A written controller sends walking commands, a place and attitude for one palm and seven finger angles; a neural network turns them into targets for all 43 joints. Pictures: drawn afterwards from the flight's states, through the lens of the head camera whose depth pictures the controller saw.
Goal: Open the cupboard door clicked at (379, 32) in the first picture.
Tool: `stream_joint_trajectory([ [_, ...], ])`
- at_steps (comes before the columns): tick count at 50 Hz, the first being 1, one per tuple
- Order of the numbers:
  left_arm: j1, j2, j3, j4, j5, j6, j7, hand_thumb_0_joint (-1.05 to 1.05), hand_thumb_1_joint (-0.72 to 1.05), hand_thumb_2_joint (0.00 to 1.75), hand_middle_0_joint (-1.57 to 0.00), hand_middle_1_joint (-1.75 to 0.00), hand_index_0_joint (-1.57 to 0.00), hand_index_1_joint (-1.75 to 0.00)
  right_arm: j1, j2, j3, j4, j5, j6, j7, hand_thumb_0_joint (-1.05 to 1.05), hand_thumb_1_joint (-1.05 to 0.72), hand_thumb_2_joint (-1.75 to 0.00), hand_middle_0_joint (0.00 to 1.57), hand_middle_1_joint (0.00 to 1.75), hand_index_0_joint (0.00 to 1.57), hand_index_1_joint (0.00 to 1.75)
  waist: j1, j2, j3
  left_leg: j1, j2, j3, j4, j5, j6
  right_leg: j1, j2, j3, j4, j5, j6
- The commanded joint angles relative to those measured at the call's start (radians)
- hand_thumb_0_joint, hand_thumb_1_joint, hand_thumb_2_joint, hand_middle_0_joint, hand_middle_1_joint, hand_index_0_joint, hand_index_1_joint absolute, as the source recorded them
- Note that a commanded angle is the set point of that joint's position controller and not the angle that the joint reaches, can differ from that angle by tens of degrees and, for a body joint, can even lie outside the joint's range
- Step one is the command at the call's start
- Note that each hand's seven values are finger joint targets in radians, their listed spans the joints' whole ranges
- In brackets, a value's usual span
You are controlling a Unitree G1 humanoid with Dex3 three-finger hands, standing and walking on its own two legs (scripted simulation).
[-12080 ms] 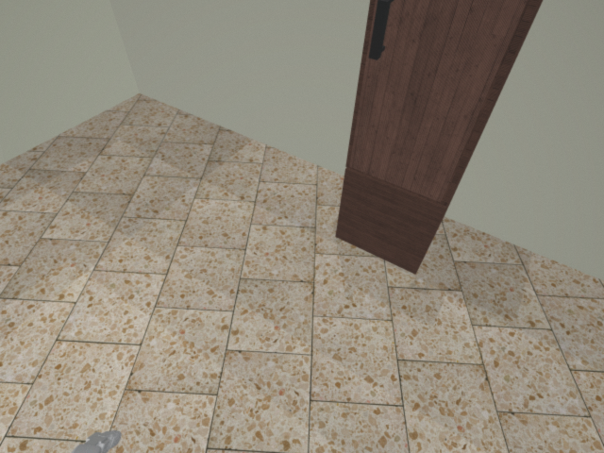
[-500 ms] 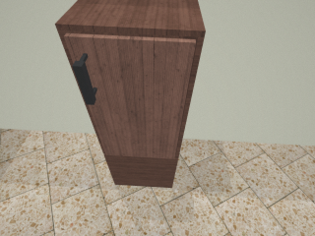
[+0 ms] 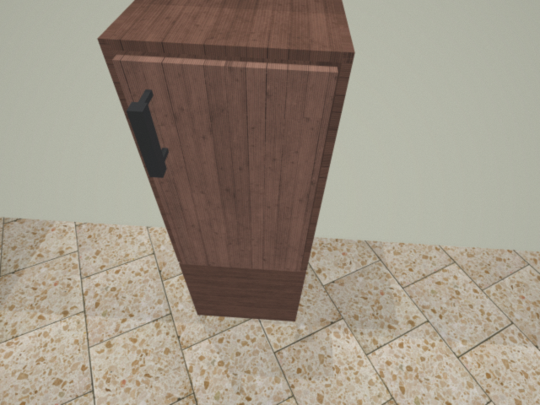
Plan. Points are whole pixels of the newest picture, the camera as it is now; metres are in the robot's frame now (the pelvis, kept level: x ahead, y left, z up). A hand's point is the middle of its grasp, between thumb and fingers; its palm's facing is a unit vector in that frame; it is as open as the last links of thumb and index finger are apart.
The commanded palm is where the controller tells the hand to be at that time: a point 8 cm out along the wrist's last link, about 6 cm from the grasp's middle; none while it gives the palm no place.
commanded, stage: look again from close up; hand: left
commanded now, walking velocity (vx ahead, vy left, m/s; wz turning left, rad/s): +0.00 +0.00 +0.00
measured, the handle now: (152, 134) +0.49 +0.24 +0.13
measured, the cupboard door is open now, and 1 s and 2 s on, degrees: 0 0 0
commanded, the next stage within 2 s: shuffle to correct the standing spot in 0.36 s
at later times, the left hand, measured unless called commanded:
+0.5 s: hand out of the picture -0.02 +0.16 -0.18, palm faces +0.04 -0.99 -0.16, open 7.4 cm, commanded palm none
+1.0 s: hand out of the picture +0.00 +0.23 -0.18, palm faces +0.01 -0.97 -0.23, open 7.4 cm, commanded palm none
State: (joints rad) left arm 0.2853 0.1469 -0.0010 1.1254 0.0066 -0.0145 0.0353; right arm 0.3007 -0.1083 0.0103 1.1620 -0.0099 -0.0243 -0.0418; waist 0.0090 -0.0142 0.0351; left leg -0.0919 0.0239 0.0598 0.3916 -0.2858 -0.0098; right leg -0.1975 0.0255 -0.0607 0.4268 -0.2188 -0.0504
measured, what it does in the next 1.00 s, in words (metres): shifts its weight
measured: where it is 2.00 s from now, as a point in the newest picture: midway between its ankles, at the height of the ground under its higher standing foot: outside the picture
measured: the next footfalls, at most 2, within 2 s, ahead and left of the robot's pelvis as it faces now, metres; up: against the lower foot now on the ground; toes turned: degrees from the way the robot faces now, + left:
none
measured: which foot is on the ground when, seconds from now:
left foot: down 0.00-1.00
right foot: down 0.00-1.00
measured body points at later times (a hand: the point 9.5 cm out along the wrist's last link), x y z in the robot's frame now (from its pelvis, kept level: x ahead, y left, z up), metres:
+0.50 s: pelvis +0.00 +0.00 +0.00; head +0.01 +0.01 +0.45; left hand -0.02 +0.22 -0.16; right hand -0.03 -0.20 -0.16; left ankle -0.05 +0.12 -0.74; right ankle +0.01 -0.08 -0.74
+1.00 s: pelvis -0.03 +0.04 -0.01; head -0.05 +0.03 +0.44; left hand +0.00 +0.28 -0.16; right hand -0.01 -0.19 -0.17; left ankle -0.05 +0.12 -0.74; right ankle +0.01 -0.08 -0.74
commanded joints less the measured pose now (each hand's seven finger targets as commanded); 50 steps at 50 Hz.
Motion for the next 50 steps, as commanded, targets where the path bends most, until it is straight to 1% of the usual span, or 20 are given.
stream_joint_trajectory([
  [1,0.064,0.079,0.008,-0.027,0.003,-0.019,0.002,0.00,0.90,0.90,-0.20,-0.30,-0.20,-0.30,0.094,-0.086,-0.014,-0.014,-0.003,-0.011,-0.005,0.00,-0.90,-0.90,0.20,0.30,0.20,0.30,-0.005,0.020,0.043,-0.082,0.087,-0.067,-0.073,0.143,0.032,0.037,-0.128,0.137,-0.073,0.181,-0.009],
  [12,0.066,0.075,0.008,-0.027,0.003,-0.017,0.001,0.00,0.90,0.90,-0.20,-0.30,-0.20,-0.30,0.097,-0.084,-0.014,-0.015,-0.002,-0.010,-0.003,0.00,-0.90,-0.90,0.20,0.30,0.20,0.30,-0.003,0.007,0.051,-0.098,0.082,-0.071,-0.074,0.111,0.032,0.029,-0.126,0.140,-0.088,0.120,-0.006],
  [23,0.073,0.073,0.008,-0.024,0.003,-0.020,0.002,0.00,0.90,0.90,-0.20,-0.30,-0.20,-0.30,0.100,-0.085,-0.014,-0.013,-0.002,-0.014,-0.005,0.00,-0.90,-0.90,0.20,0.30,0.20,0.30,-0.003,0.020,0.036,-0.089,0.088,-0.071,-0.072,0.153,0.032,0.041,-0.126,0.133,-0.069,0.182,-0.007],
  [25,0.046,0.126,0.021,-0.041,0.005,-0.026,0.003,0.00,0.90,0.90,-0.20,-0.30,-0.20,-0.30,0.070,-0.133,-0.029,-0.031,0.002,-0.016,-0.006,0.00,-0.90,-0.90,0.20,0.30,0.20,0.30,0.001,0.032,0.043,-0.094,0.089,-0.076,-0.069,0.186,0.035,0.038,-0.140,0.147,-0.062,0.248,-0.016],
  [27,0.058,0.088,0.017,-0.043,0.005,-0.016,0.009,0.00,0.90,0.90,-0.20,-0.30,-0.20,-0.30,0.083,-0.084,-0.021,-0.036,0.002,-0.006,-0.006,0.00,-0.90,-0.90,0.20,0.30,0.20,0.30,0.002,0.038,0.027,-0.094,0.091,-0.068,-0.053,0.237,0.026,0.039,-0.154,0.151,-0.032,0.312,-0.013],
  [30,0.058,0.106,0.028,-0.055,0.006,-0.005,0.012,0.00,0.90,0.90,-0.20,-0.30,-0.20,-0.30,0.080,-0.097,-0.031,-0.055,0.000,0.011,-0.005,0.00,-0.90,-0.90,0.20,0.30,0.20,0.30,0.005,0.033,0.009,-0.103,0.086,-0.055,-0.013,0.225,0.020,0.033,-0.176,0.165,-0.003,0.323,-0.020],
  [33,0.042,0.119,0.038,-0.071,0.010,0.003,0.014,0.00,0.90,0.90,-0.20,-0.30,-0.20,-0.30,0.074,-0.098,-0.041,-0.075,-0.003,0.026,-0.001,0.00,-0.90,-0.90,0.20,0.30,0.20,0.30,0.002,-0.019,-0.009,-0.119,0.070,-0.043,0.030,0.160,0.016,0.009,-0.197,0.191,-0.003,0.264,-0.032],
  [34,0.140,0.144,0.037,-0.046,0.006,-0.013,0.046,0.00,0.90,0.90,-0.20,-0.30,-0.20,-0.30,-0.065,-0.147,-0.052,-0.166,0.013,0.009,0.012,0.00,-0.90,-0.90,0.20,0.30,0.20,0.30,0.028,0.065,-0.045,-0.148,0.069,0.006,0.203,0.098,-0.013,0.051,-0.251,0.232,0.025,0.748,0.003],
  [35,0.108,0.216,0.051,-0.107,0.013,-0.025,0.041,0.00,0.90,0.90,-0.20,-0.30,-0.20,-0.30,0.013,-0.087,-0.050,-0.202,0.012,0.022,0.018,0.00,-0.90,-0.90,0.20,0.30,0.20,0.30,-0.006,-0.058,-0.158,-0.217,0.011,-0.028,0.250,-0.112,0.001,0.135,-0.324,0.327,0.006,0.579,-0.059],
  [36,0.075,0.211,0.046,-0.113,0.012,-0.027,0.032,0.00,0.90,0.90,-0.20,-0.30,-0.20,-0.30,-0.017,-0.086,-0.046,-0.192,0.006,0.032,0.022,0.00,-0.90,-0.90,0.20,0.30,0.20,0.30,0.009,-0.015,-0.141,-0.190,0.017,-0.034,0.271,-0.148,0.006,0.077,-0.339,0.345,-0.045,0.376,-0.101],
  [37,0.027,0.190,0.046,-0.127,0.018,-0.026,0.030,0.00,0.90,0.90,-0.20,-0.30,-0.20,-0.30,0.011,-0.080,-0.044,-0.193,0.006,0.033,0.025,0.00,-0.90,-0.90,0.20,0.30,0.20,0.30,-0.021,-0.089,-0.132,-0.171,0.020,-0.039,0.246,-0.148,0.011,0.016,-0.305,0.297,-0.070,0.186,-0.110],
  [39,-0.031,0.162,0.037,-0.148,0.017,-0.022,0.022,0.00,0.90,0.90,-0.20,-0.30,-0.20,-0.30,0.068,-0.090,-0.042,-0.177,-0.002,0.026,0.032,0.00,-0.90,-0.90,0.20,0.30,0.20,0.30,-0.054,-0.113,-0.063,-0.067,0.002,-0.036,0.126,-0.039,0.019,-0.130,-0.223,0.223,-0.086,-0.104,-0.065],
  [40,-0.044,0.143,0.032,-0.147,0.012,-0.019,0.018,0.00,0.90,0.90,-0.20,-0.30,-0.20,-0.30,0.090,-0.108,-0.038,-0.166,-0.007,0.017,0.033,0.00,-0.90,-0.90,0.20,0.30,0.20,0.30,-0.061,-0.076,-0.025,-0.047,0.020,-0.061,0.079,-0.013,0.029,-0.183,-0.176,0.190,-0.068,-0.208,-0.040],
  [41,-0.043,0.121,0.028,-0.148,0.013,-0.011,0.014,0.00,0.90,0.90,-0.20,-0.30,-0.20,-0.30,0.105,-0.104,-0.038,-0.164,-0.016,0.010,0.034,0.00,-0.90,-0.90,0.20,0.30,0.20,0.30,-0.054,0.010,0.008,-0.083,0.049,-0.086,0.034,-0.034,0.038,-0.197,-0.135,0.143,-0.028,-0.245,-0.017],
  [42,-0.034,0.102,0.023,-0.143,0.011,0.000,0.010,0.00,0.90,0.90,-0.20,-0.30,-0.20,-0.30,0.067,-0.127,-0.035,-0.172,-0.022,0.010,0.034,0.00,-0.90,-0.90,0.20,0.30,0.20,0.30,-0.035,0.091,0.074,-0.191,0.087,-0.145,-0.044,-0.142,0.054,-0.174,-0.096,0.113,-0.006,-0.272,0.001],
  [43,-0.016,0.099,0.021,-0.140,0.015,0.007,0.005,0.00,0.90,0.90,-0.20,-0.30,-0.20,-0.30,0.042,-0.153,-0.035,-0.183,-0.026,0.010,0.034,0.00,-0.90,-0.90,0.20,0.30,0.20,0.30,-0.024,0.156,0.103,-0.266,0.114,-0.201,-0.130,-0.273,0.069,-0.126,-0.062,0.068,0.066,-0.232,0.013],
  [44,0.005,0.090,0.018,-0.139,0.019,0.011,-0.001,0.00,0.90,0.90,-0.20,-0.30,-0.20,-0.30,0.016,-0.173,-0.039,-0.197,-0.025,0.011,0.031,0.00,-0.90,-0.90,0.20,0.30,0.20,0.30,-0.010,0.156,0.132,-0.322,0.140,-0.245,-0.186,-0.364,0.089,-0.097,-0.043,0.029,0.117,-0.188,0.019],
  [45,0.020,0.083,0.015,-0.132,0.024,0.014,-0.007,0.00,0.90,0.90,-0.20,-0.30,-0.20,-0.30,-0.002,-0.194,-0.043,-0.209,-0.024,0.011,0.029,0.00,-0.90,-0.90,0.20,0.30,0.20,0.30,-0.001,0.123,0.152,-0.355,0.155,-0.257,-0.206,-0.407,0.101,-0.086,-0.034,0.012,0.148,-0.164,0.021],
  [47,0.025,0.074,0.016,-0.129,0.026,0.015,-0.016,0.00,0.90,0.90,-0.20,-0.30,-0.20,-0.30,0.000,-0.202,-0.044,-0.210,-0.023,0.009,0.025,0.00,-0.90,-0.90,0.20,0.30,0.20,0.30,0.000,0.089,0.158,-0.341,0.162,-0.260,-0.208,-0.376,0.110,-0.098,-0.028,0.010,0.173,-0.139,0.022],
  [50,0.033,0.070,0.019,-0.131,0.024,0.016,-0.025,0.00,0.90,0.90,-0.20,-0.30,-0.20,-0.30,0.002,-0.215,-0.045,-0.213,-0.023,0.006,0.017,0.00,-0.90,-0.90,0.20,0.30,0.20,0.30,-0.003,0.095,0.145,-0.291,0.185,-0.273,-0.203,-0.331,0.128,-0.137,-0.029,0.018,0.204,-0.132,0.024],
])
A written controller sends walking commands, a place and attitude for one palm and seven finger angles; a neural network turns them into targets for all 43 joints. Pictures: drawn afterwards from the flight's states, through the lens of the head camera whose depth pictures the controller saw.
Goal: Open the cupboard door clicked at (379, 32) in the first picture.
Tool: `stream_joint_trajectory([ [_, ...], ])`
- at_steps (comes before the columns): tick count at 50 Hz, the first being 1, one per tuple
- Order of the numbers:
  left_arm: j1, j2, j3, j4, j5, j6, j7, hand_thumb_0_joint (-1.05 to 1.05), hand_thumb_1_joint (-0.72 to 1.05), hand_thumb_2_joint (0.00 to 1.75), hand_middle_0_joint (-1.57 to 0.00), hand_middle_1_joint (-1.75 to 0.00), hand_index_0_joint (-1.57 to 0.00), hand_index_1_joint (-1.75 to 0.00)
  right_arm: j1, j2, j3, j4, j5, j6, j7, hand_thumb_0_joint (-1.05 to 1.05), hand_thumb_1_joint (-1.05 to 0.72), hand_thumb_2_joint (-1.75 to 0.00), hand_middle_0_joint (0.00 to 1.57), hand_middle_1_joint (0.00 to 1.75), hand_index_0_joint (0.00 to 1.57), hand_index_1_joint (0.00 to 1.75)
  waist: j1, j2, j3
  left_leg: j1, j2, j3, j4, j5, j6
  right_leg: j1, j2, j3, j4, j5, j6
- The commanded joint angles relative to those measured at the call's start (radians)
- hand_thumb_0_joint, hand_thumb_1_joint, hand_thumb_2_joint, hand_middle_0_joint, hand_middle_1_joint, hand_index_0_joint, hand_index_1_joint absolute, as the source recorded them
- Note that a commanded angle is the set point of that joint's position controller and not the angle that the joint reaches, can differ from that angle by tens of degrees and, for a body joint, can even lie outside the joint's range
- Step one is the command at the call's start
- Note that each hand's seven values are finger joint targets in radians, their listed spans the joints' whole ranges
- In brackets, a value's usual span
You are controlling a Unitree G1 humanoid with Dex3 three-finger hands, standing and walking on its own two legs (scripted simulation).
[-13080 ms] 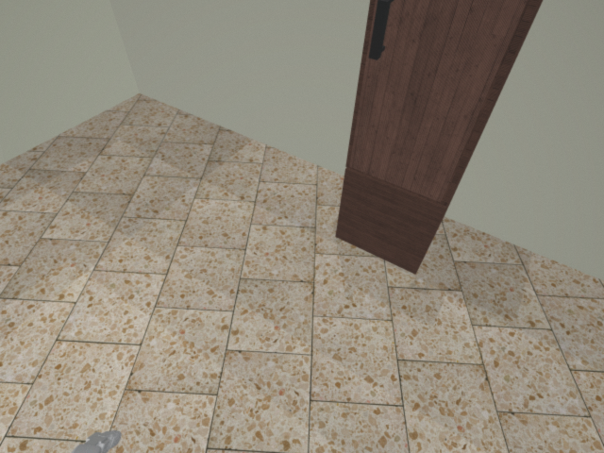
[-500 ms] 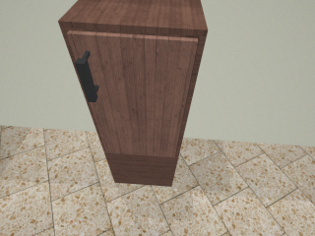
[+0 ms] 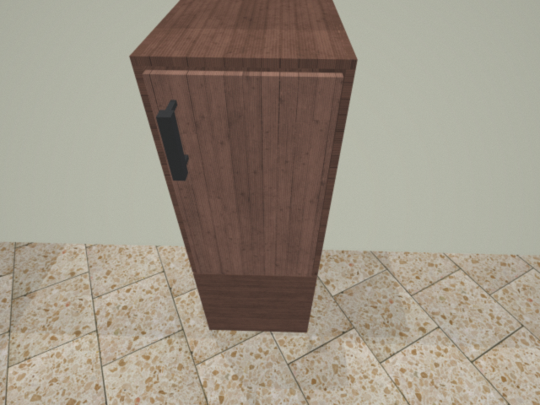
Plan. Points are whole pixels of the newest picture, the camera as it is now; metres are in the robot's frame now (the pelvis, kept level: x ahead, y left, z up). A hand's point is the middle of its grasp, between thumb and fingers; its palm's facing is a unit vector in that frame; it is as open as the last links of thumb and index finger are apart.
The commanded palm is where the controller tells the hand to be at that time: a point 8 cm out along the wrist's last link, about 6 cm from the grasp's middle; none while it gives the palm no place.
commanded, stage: come to a stop and stand still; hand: left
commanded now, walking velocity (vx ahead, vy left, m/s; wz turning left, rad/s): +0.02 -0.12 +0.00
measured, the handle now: (176, 140) +0.52 +0.20 +0.14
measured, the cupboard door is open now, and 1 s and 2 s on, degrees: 0 0 0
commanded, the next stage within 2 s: look again from close up in 0.72 s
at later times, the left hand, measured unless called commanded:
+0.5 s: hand out of the picture +0.04 +0.13 -0.17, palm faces +0.04 -0.98 -0.19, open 7.3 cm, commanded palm none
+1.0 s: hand out of the picture +0.06 +0.14 -0.17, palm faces +0.04 -0.98 -0.21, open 7.3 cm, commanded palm none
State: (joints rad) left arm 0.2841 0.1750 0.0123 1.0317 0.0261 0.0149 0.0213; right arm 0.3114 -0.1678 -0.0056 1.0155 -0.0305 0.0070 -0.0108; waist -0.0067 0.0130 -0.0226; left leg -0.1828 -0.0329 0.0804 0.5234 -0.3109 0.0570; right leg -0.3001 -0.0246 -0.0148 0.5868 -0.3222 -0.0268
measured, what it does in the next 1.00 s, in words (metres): shifts its weight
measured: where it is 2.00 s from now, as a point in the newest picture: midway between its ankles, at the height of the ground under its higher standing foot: outside the picture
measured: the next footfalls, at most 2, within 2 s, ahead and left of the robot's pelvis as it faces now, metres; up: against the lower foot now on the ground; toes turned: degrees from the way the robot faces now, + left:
none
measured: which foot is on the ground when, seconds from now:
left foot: down 0.00-1.00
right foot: down 0.00-1.00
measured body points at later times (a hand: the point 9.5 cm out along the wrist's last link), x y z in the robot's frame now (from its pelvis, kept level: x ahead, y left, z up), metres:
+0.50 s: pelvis +0.05 -0.04 +0.00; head +0.06 -0.04 +0.45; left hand +0.04 +0.18 -0.15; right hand +0.05 -0.25 -0.16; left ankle -0.01 +0.08 -0.73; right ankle +0.04 -0.12 -0.73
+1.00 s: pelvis +0.04 -0.04 +0.01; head +0.05 -0.04 +0.46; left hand +0.06 +0.19 -0.15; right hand +0.04 -0.25 -0.16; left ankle -0.01 +0.08 -0.73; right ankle +0.04 -0.12 -0.73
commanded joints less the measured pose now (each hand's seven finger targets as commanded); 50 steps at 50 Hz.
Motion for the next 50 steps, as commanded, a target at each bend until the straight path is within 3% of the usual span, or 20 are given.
stream_joint_trajectory([
  [1,0.024,0.046,0.007,-0.042,0.006,-0.013,-0.013,0.00,0.90,0.90,-0.20,-0.30,-0.20,-0.30,0.002,-0.150,-0.029,-0.063,-0.002,-0.027,-0.017,0.00,-0.90,-0.90,0.20,0.30,0.20,0.30,0.009,0.065,0.199,-0.180,0.249,-0.297,-0.329,-0.263,0.066,-0.047,0.019,-0.026,0.048,-0.025,0.002],
  [4,0.027,0.043,0.013,-0.044,0.004,-0.015,-0.016,0.00,0.90,0.90,-0.20,-0.30,-0.20,-0.30,0.001,-0.151,-0.029,-0.060,0.000,-0.030,-0.025,0.00,-0.90,-0.90,0.20,0.30,0.20,0.30,0.014,0.045,0.164,-0.134,0.256,-0.268,-0.268,-0.101,0.073,-0.038,0.009,-0.007,0.011,0.004,0.003],
  [7,0.050,0.051,0.013,-0.030,-0.004,-0.029,-0.013,0.00,0.90,0.90,-0.20,-0.30,-0.20,-0.30,0.005,-0.126,-0.022,-0.050,0.004,-0.038,-0.027,0.00,-0.90,-0.90,0.20,0.30,0.20,0.30,0.016,0.004,0.114,-0.106,0.192,-0.186,-0.176,0.034,0.039,0.025,-0.019,0.060,-0.085,0.095,-0.011],
  [9,0.069,0.068,0.010,-0.016,-0.009,-0.037,-0.008,0.00,0.90,0.90,-0.20,-0.30,-0.20,-0.30,0.014,-0.104,-0.016,-0.041,0.008,-0.041,-0.024,0.00,-0.90,-0.90,0.20,0.30,0.20,0.30,0.010,-0.037,0.080,-0.102,0.137,-0.120,-0.125,0.007,0.011,0.061,-0.062,0.116,-0.119,0.145,-0.028],
  [10,0.068,0.078,0.010,-0.012,-0.010,-0.041,-0.005,0.00,0.90,0.90,-0.20,-0.30,-0.20,-0.30,0.023,-0.086,-0.012,-0.034,0.010,-0.039,-0.022,0.00,-0.90,-0.90,0.20,0.30,0.20,0.30,0.004,-0.089,0.081,-0.100,0.111,-0.093,-0.089,-0.010,-0.002,0.060,-0.084,0.156,-0.149,0.139,-0.039],
  [12,0.062,0.080,0.006,0.000,-0.015,-0.049,0.000,0.00,0.90,0.90,-0.20,-0.30,-0.20,-0.30,0.044,-0.056,-0.003,-0.009,0.013,-0.037,-0.021,0.00,-0.90,-0.90,0.20,0.30,0.20,0.30,-0.010,-0.118,0.069,-0.060,0.086,-0.064,-0.063,0.008,-0.019,0.045,-0.114,0.192,-0.194,0.154,-0.053],
  [15,0.050,0.077,0.002,0.011,-0.018,-0.056,0.004,0.00,0.90,0.90,-0.20,-0.30,-0.20,-0.30,0.067,-0.047,0.002,0.024,0.013,-0.041,-0.021,0.00,-0.90,-0.90,0.20,0.30,0.20,0.30,-0.019,-0.062,0.035,0.000,0.100,-0.073,-0.082,0.096,-0.027,0.056,-0.104,0.162,-0.185,0.234,-0.049],
  [17,0.053,0.071,0.002,0.022,-0.019,-0.058,0.007,0.00,0.90,0.90,-0.20,-0.30,-0.20,-0.30,0.060,-0.051,0.002,0.042,0.015,-0.047,-0.023,0.00,-0.90,-0.90,0.20,0.30,0.20,0.30,-0.009,-0.019,0.026,-0.001,0.119,-0.083,-0.096,0.168,-0.026,0.098,-0.087,0.135,-0.155,0.327,-0.039],
  [24,0.060,0.072,0.001,0.052,-0.020,-0.057,0.013,0.00,0.90,0.90,-0.20,-0.30,-0.20,-0.30,0.049,-0.051,0.002,0.074,0.018,-0.044,-0.031,0.00,-0.90,-0.90,0.20,0.30,0.20,0.30,0.000,-0.010,0.031,0.008,0.132,-0.077,-0.112,0.235,-0.038,0.164,-0.092,0.110,-0.144,0.494,-0.036],
  [34,0.036,0.080,0.003,0.050,-0.020,-0.054,0.016,0.00,0.90,0.90,-0.20,-0.30,-0.20,-0.30,0.035,-0.056,0.001,0.096,0.017,-0.039,-0.032,0.00,-0.90,-0.90,0.20,0.30,0.20,0.30,0.005,-0.020,0.055,0.024,0.138,-0.080,-0.148,0.237,-0.042,0.178,-0.093,0.099,-0.173,0.487,-0.033],
  [50,0.013,0.088,0.004,0.037,-0.020,-0.048,0.012,0.00,0.90,0.90,-0.20,-0.30,-0.20,-0.30,0.033,-0.065,0.001,0.103,0.014,-0.039,-0.028,0.00,-0.90,-0.90,0.20,0.30,0.20,0.30,0.010,-0.007,0.084,0.005,0.138,-0.091,-0.194,0.155,-0.039,0.153,-0.081,0.106,-0.222,0.292,-0.031],
])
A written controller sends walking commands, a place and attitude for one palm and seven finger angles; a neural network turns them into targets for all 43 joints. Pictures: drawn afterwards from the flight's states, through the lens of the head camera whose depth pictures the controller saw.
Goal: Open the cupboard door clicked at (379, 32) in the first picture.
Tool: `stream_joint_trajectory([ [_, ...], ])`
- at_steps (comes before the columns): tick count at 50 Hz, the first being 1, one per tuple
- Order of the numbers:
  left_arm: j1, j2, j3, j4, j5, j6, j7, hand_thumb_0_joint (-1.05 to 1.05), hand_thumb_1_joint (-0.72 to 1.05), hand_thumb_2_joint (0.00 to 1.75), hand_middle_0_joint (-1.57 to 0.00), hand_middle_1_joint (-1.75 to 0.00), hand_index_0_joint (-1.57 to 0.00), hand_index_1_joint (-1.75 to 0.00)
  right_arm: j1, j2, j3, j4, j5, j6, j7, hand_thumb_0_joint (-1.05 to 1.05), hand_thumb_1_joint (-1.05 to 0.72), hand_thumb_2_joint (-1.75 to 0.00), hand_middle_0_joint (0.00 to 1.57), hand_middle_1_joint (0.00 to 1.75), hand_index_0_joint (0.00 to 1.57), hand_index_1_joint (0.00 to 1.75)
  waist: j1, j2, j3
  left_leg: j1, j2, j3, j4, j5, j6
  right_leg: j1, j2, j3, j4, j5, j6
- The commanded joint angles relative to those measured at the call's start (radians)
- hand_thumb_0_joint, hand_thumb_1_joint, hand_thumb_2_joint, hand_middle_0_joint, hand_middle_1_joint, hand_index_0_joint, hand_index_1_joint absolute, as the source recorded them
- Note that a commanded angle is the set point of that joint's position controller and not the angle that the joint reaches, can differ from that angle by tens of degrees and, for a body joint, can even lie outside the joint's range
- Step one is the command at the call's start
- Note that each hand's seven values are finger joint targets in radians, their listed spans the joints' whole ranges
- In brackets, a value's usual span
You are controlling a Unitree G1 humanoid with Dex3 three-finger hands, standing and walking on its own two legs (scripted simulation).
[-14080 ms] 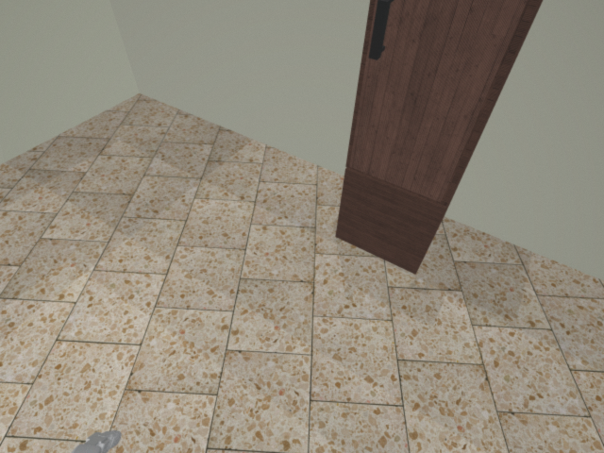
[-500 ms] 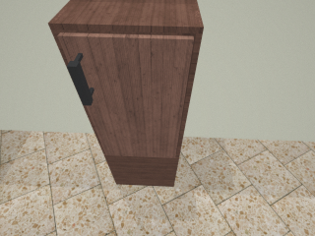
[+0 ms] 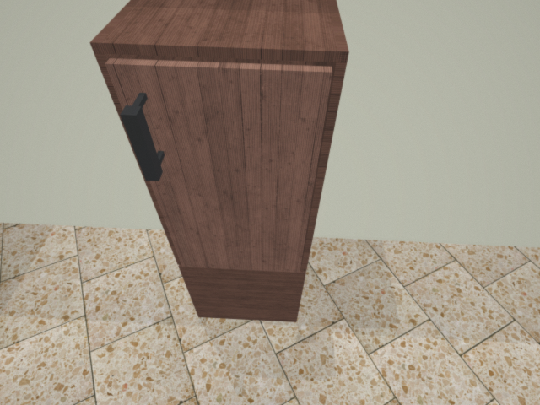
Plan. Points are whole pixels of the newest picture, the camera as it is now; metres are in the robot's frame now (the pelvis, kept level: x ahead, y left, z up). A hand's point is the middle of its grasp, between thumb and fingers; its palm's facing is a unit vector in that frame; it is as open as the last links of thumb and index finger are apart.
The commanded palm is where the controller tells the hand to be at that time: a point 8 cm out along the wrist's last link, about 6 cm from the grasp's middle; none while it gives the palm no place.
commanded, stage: look again from close up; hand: left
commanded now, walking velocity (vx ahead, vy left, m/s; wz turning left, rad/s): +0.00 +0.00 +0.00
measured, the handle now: (147, 138) +0.49 +0.24 +0.13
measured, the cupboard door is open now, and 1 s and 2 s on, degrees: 0 0 0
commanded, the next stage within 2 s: raise the hand with hooked fingers in 1.86 s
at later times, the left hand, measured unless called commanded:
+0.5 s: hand out of the picture -0.01 +0.18 -0.18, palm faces +0.04 -0.98 -0.18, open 7.4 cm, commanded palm none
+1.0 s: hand out of the picture -0.01 +0.18 -0.18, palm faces +0.05 -0.98 -0.18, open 7.4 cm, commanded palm none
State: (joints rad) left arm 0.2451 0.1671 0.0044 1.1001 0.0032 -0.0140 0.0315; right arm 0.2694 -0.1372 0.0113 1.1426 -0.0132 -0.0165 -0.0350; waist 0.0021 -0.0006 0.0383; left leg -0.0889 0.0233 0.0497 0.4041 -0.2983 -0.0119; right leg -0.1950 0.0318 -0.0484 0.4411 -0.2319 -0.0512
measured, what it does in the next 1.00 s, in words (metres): stands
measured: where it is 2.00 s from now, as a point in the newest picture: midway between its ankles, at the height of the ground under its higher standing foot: outside the picture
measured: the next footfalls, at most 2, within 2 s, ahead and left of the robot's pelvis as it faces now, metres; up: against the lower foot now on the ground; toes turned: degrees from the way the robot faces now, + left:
none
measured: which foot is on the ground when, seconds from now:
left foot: down 0.00-1.00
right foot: down 0.00-1.00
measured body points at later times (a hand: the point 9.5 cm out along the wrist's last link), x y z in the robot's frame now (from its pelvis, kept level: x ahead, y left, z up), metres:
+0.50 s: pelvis -0.01 +0.01 +0.00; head +0.01 +0.01 +0.45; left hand -0.02 +0.23 -0.16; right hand -0.02 -0.20 -0.16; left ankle -0.05 +0.12 -0.74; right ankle +0.00 -0.08 -0.74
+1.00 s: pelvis -0.01 +0.01 +0.00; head +0.00 +0.01 +0.45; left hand -0.01 +0.23 -0.16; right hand -0.02 -0.20 -0.16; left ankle -0.05 +0.12 -0.74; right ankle +0.00 -0.08 -0.74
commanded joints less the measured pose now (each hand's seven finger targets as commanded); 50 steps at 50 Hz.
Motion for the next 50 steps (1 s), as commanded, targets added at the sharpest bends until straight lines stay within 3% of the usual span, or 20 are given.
stream_joint_trajectory([
  [1,0.051,0.092,0.011,-0.031,0.004,-0.017,0.002,0.00,0.90,0.90,-0.20,-0.30,-0.20,-0.30,0.077,-0.086,-0.014,-0.020,-0.002,-0.015,-0.004,0.00,-0.90,-0.90,0.20,0.30,0.20,0.30,0.001,0.000,0.033,-0.093,0.084,-0.063,-0.082,0.137,0.032,0.046,-0.133,0.134,-0.078,0.189,-0.006],
  [10,0.063,0.087,0.010,-0.026,0.003,-0.018,0.001,0.00,0.90,0.90,-0.20,-0.30,-0.20,-0.30,0.092,-0.090,-0.015,-0.018,-0.002,-0.020,-0.003,0.00,-0.90,-0.90,0.20,0.30,0.20,0.30,0.002,0.010,0.012,-0.095,0.082,-0.071,-0.082,0.138,0.036,0.046,-0.132,0.134,-0.075,0.162,-0.006],
  [17,0.076,0.069,0.006,-0.018,0.005,-0.013,0.001,0.00,0.90,0.90,-0.20,-0.30,-0.20,-0.30,0.097,-0.081,-0.013,-0.013,-0.001,-0.017,-0.004,0.00,-0.90,-0.90,0.20,0.30,0.20,0.30,0.005,0.011,0.060,-0.123,0.084,-0.077,-0.097,0.100,0.038,0.011,-0.124,0.131,-0.082,0.096,-0.001],
  [24,0.086,0.068,0.007,-0.013,0.005,-0.018,0.002,0.00,0.90,0.90,-0.20,-0.30,-0.20,-0.30,0.101,-0.084,-0.015,-0.016,0.000,-0.024,-0.006,0.00,-0.90,-0.90,0.20,0.30,0.20,0.30,0.003,0.007,0.013,-0.098,0.086,-0.078,-0.085,0.152,0.041,0.036,-0.129,0.127,-0.064,0.160,-0.002],
  [31,0.089,0.065,0.007,-0.007,0.008,-0.017,0.003,0.00,0.90,0.90,-0.20,-0.30,-0.20,-0.30,0.100,-0.070,-0.017,-0.014,0.001,-0.021,-0.006,0.00,-0.90,-0.90,0.20,0.30,0.20,0.30,0.003,0.001,0.046,-0.104,0.083,-0.076,-0.085,0.146,0.041,0.020,-0.131,0.124,-0.068,0.164,-0.001],
  [44,0.086,0.077,0.010,-0.011,0.007,-0.021,0.002,0.00,0.90,0.90,-0.20,-0.30,-0.20,-0.30,0.095,-0.082,-0.020,-0.016,0.000,-0.023,-0.006,0.00,-0.90,-0.90,0.20,0.30,0.20,0.30,0.004,0.007,0.019,-0.097,0.081,-0.076,-0.078,0.162,0.039,0.039,-0.137,0.128,-0.070,0.185,-0.003],
  [50,0.084,0.078,0.008,-0.010,0.006,-0.020,0.001,0.00,0.90,0.90,-0.20,-0.30,-0.20,-0.30,0.089,-0.084,-0.019,-0.016,-0.001,-0.021,-0.005,0.00,-0.90,-0.90,0.20,0.30,0.20,0.30,0.005,0.001,0.041,-0.105,0.079,-0.079,-0.082,0.141,0.039,0.024,-0.137,0.130,-0.081,0.153,-0.003],
])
